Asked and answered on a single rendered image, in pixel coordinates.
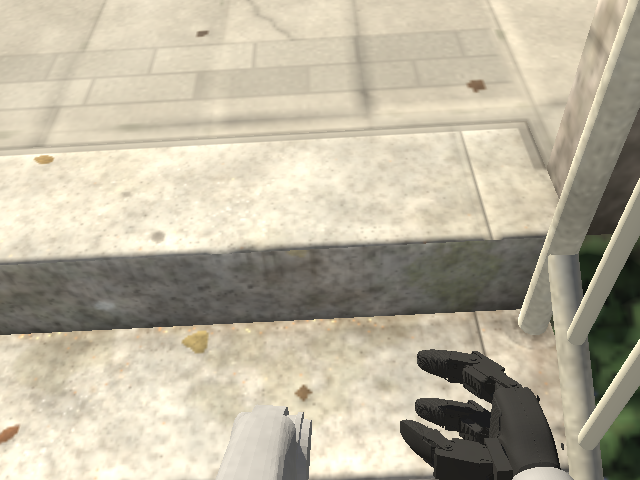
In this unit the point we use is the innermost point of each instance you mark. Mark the robot left thigh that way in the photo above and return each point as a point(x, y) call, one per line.
point(268, 444)

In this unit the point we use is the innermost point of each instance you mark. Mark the robot right hand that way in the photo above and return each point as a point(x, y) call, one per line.
point(497, 445)

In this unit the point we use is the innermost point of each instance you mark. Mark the robot left shin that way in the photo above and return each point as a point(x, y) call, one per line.
point(237, 418)

